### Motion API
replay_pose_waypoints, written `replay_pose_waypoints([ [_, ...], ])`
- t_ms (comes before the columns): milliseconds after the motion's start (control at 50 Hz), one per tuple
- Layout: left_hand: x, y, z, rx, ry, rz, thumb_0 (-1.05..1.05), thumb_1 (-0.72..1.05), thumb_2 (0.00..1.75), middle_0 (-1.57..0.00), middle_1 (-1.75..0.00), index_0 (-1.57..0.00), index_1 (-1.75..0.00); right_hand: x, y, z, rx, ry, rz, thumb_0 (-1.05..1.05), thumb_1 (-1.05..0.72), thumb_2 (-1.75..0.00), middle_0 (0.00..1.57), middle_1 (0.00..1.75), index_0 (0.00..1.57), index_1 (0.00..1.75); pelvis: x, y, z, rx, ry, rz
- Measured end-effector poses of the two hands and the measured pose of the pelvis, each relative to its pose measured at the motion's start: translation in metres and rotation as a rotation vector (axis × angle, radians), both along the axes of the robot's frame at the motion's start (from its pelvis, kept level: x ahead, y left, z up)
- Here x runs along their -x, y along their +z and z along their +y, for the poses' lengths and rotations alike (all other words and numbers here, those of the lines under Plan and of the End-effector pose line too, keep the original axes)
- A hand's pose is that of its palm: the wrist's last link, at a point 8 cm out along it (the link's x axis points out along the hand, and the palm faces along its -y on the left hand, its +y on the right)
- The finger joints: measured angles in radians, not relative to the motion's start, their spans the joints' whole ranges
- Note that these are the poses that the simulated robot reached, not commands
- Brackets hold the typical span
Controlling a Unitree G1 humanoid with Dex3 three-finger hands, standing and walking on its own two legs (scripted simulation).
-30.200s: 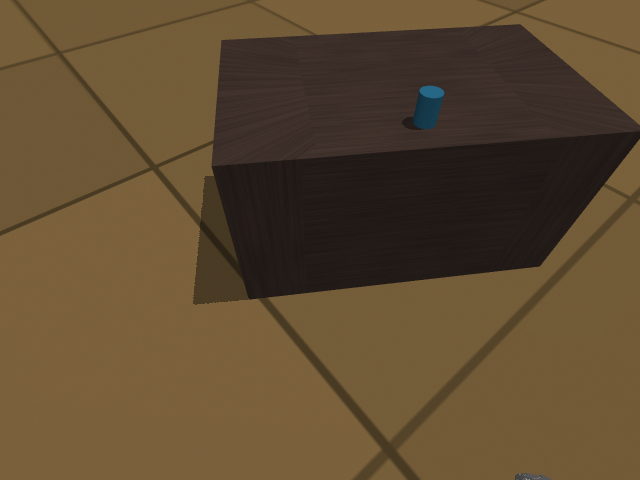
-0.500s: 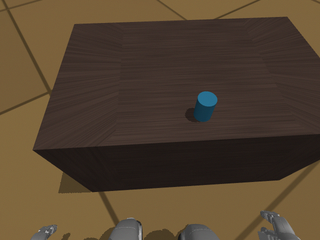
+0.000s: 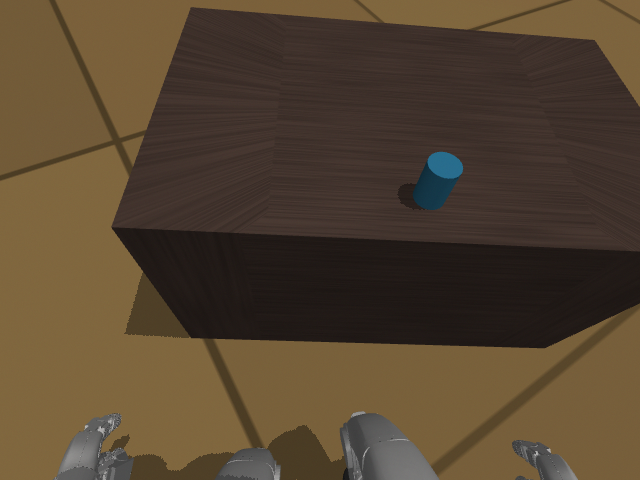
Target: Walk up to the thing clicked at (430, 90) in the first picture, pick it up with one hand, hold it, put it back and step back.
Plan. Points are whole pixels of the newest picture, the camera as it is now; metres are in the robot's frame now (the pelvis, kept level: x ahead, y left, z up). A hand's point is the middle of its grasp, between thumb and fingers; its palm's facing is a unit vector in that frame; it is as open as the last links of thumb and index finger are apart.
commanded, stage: step back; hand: right
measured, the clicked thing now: (436, 181) +0.58 -0.23 -0.07
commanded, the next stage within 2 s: none
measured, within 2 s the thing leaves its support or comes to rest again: neither
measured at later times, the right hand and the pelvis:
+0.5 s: hand out of the picture -0.05 -0.27 -0.16, palm faces +0.04 +0.93 -0.36, open 7.4 cm; pelvis -0.12 +0.00 +0.00, yaw -5 degrees
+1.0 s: hand out of the picture -0.17 -0.25 -0.13, palm faces +0.04 +0.90 -0.44, open 7.4 cm; pelvis -0.29 +0.02 -0.01, yaw -8 degrees
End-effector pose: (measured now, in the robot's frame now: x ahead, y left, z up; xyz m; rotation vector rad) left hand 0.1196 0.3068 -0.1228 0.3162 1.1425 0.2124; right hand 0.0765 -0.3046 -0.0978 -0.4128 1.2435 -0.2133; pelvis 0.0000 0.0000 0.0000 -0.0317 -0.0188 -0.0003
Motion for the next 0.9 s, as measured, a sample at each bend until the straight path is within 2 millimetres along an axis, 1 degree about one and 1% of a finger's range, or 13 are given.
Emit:
replay_pose_waypoints([
  [60, 0.018, 0.003, 0.004, -0.003, -0.005, 0.008, 0.01, 0.91, 0.90, -0.20, -0.30, -0.20, -0.30, 0.003, 0.007, 0.000, 0.013, -0.006, -0.033, 0.01, -0.90, -0.90, 0.21, 0.30, 0.21, 0.30, 0.012, 0.004, 0.002, -0.002, -0.026, 0.011],
  [140, 0.046, 0.004, 0.006, -0.027, -0.029, 0.047, 0.00, 0.91, 0.90, -0.20, -0.30, -0.20, -0.30, 0.007, 0.007, -0.004, 0.014, -0.016, -0.102, 0.01, -0.90, -0.90, 0.21, 0.30, 0.21, 0.30, 0.032, 0.001, 0.003, -0.012, -0.061, 0.004],
  [200, 0.065, 0.003, 0.004, -0.046, -0.056, 0.074, 0.01, 0.91, 0.90, -0.20, -0.30, -0.20, -0.30, 0.014, 0.000, -0.008, 0.000, -0.023, -0.147, 0.01, -0.90, -0.90, 0.21, 0.30, 0.21, 0.30, 0.049, -0.004, 0.000, -0.024, -0.089, -0.005],
  [260, 0.083, 0.002, -0.001, -0.072, -0.081, 0.080, 0.01, 0.91, 0.90, -0.20, -0.30, -0.20, -0.30, 0.028, -0.015, -0.016, -0.027, -0.040, -0.176, 0.01, -0.90, -0.90, 0.21, 0.30, 0.21, 0.30, 0.066, -0.014, -0.005, -0.032, -0.113, -0.019],
  [320, 0.103, 0.011, -0.012, -0.073, -0.090, 0.076, 0.01, 0.91, 0.90, -0.20, -0.30, -0.20, -0.30, 0.050, -0.025, -0.019, -0.058, -0.077, -0.163, 0.01, -0.90, -0.90, 0.21, 0.30, 0.21, 0.30, 0.081, -0.012, -0.008, 0.001, -0.100, -0.034],
  [380, 0.117, 0.023, -0.015, -0.074, -0.089, 0.058, 0.01, 0.91, 0.90, -0.21, -0.30, -0.21, -0.30, 0.076, -0.025, -0.016, -0.080, -0.098, -0.126, 0.01, -0.90, -0.90, 0.21, 0.30, 0.20, 0.30, 0.093, -0.005, -0.009, -0.048, -0.121, -0.027],
  [480, 0.122, 0.036, -0.011, -0.090, -0.094, 0.002, 0.01, 0.90, 0.90, -0.21, -0.30, -0.21, -0.30, 0.124, -0.026, -0.014, -0.069, -0.097, -0.064, 0.01, -0.90, -0.90, 0.21, 0.30, 0.20, 0.30, 0.117, 0.000, -0.003, -0.059, -0.095, 0.000],
  [560, 0.122, 0.034, -0.001, -0.092, -0.103, -0.072, 0.01, 0.90, 0.90, -0.21, -0.30, -0.21, -0.30, 0.161, -0.030, -0.008, -0.035, -0.076, -0.004, 0.01, -0.90, -0.90, 0.21, 0.30, 0.20, 0.30, 0.141, -0.006, 0.007, -0.041, -0.055, 0.003],
  [640, 0.133, 0.017, 0.014, -0.063, -0.099, -0.129, 0.00, 0.90, 0.90, -0.21, -0.30, -0.21, -0.30, 0.190, -0.031, 0.005, -0.001, -0.053, 0.017, 0.01, -0.90, -0.90, 0.21, 0.30, 0.20, 0.30, 0.170, -0.017, 0.021, -0.039, -0.022, -0.019],
  [700, 0.153, 0.006, 0.021, -0.033, -0.084, -0.104, 0.00, 0.91, 0.90, -0.21, -0.30, -0.20, -0.30, 0.212, -0.019, 0.019, 0.000, -0.053, 0.003, 0.01, -0.90, -0.90, 0.21, 0.30, 0.20, 0.30, 0.188, -0.015, 0.028, -0.058, -0.049, -0.044],
  [780, 0.186, 0.006, 0.024, 0.001, -0.065, -0.054, 0.01, 0.91, 0.90, -0.20, -0.30, -0.20, -0.30, 0.234, 0.002, 0.026, 0.015, -0.056, -0.020, 0.01, -0.90, -0.90, 0.21, 0.30, 0.21, 0.30, 0.208, -0.002, 0.032, -0.002, -0.044, -0.029],
  [840, 0.215, 0.006, 0.027, 0.011, -0.061, -0.028, 0.01, 0.91, 0.90, -0.20, -0.30, -0.20, -0.30, 0.241, 0.012, 0.025, 0.029, -0.052, -0.051, 0.01, -0.90, -0.90, 0.21, 0.30, 0.21, 0.30, 0.225, 0.003, 0.032, 0.002, -0.068, -0.013],
  [900, 0.247, 0.002, 0.030, -0.002, -0.069, 0.016, 0.00, 0.91, 0.90, -0.20, -0.30, -0.20, -0.30, 0.245, 0.016, 0.021, 0.038, -0.045, -0.098, 0.01, -0.90, -0.90, 0.21, 0.30, 0.21, 0.30, 0.246, 0.002, 0.031, -0.001, -0.089, -0.008],
])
